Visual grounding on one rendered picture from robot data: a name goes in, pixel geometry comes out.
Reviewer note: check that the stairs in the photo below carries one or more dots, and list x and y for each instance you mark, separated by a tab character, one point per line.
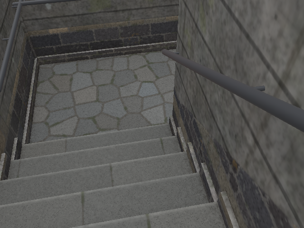
131	178

